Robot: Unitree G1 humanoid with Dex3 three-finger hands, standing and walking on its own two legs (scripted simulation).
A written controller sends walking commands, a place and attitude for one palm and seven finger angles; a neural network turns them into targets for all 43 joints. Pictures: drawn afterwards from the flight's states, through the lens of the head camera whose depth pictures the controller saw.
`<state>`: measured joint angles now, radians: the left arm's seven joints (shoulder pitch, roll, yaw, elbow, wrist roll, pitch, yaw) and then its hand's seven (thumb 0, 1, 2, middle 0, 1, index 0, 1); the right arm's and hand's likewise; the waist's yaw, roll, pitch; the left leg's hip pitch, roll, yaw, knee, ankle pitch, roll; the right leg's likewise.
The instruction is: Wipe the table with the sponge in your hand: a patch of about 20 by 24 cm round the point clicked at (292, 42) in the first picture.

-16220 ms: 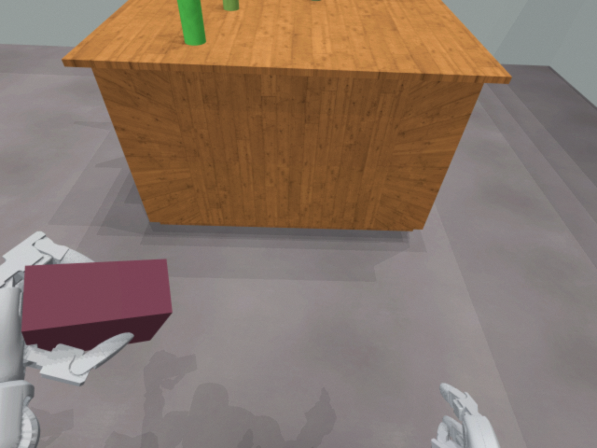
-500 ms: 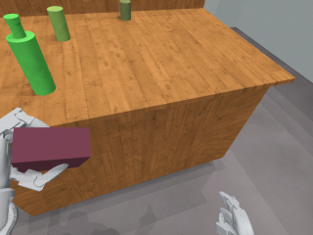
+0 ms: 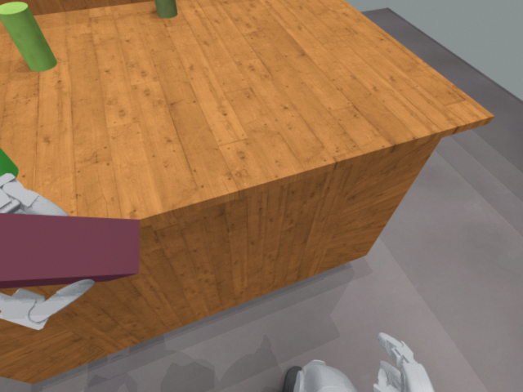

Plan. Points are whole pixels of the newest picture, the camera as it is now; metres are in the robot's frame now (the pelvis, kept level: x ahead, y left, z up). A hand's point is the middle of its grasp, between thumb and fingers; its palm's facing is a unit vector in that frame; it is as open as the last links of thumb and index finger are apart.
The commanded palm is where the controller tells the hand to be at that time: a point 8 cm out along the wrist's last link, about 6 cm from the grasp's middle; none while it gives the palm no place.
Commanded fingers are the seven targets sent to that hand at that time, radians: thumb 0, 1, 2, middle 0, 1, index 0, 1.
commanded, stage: shuffle to correct the standing spot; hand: left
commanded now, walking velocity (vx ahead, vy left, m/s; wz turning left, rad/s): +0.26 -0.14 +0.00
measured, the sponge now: (84, 254) +0.24 +0.21 +0.16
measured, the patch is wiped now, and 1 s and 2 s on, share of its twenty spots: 0.00 0.00 0.00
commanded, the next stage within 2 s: come to a stop and stand still in 1.02 s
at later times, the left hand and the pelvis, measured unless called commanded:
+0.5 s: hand (104, 181) +0.30 +0.19 +0.21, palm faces +0.44 -0.83 -0.34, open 9.8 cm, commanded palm +0.25 +0.21 +0.19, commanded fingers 0.00 0.10 1.30 -1.20 -1.60 -1.20 -1.60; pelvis +0.08 -0.06 +0.02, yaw -1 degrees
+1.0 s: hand (181, 142) +0.38 +0.13 +0.19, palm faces +0.46 -0.82 -0.35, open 9.8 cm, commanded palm +0.33 +0.15 +0.19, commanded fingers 0.00 0.10 1.30 -1.20 -1.60 -1.20 -1.60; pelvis +0.16 -0.13 +0.00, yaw -2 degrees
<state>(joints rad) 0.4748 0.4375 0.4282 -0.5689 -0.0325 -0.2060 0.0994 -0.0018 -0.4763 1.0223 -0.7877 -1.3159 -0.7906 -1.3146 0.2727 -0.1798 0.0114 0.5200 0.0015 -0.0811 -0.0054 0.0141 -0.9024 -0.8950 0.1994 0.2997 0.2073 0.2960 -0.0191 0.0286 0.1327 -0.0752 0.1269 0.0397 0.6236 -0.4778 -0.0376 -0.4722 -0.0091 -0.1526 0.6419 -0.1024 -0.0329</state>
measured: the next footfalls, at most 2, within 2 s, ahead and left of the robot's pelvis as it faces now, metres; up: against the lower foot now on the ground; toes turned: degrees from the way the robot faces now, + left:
right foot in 0.02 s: +0.18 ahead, -0.12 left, +0.00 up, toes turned -6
left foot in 0.26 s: +0.13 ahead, +0.07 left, +0.00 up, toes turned +7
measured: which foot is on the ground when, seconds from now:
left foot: down 0.00-0.02, up 0.04-0.24, down 0.26-0.64, up 0.66-0.90, down 0.92-1.00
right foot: up 0.00-0.00, down 0.02-0.26, up 0.28-0.60, down 0.62-0.94, up 0.96-1.00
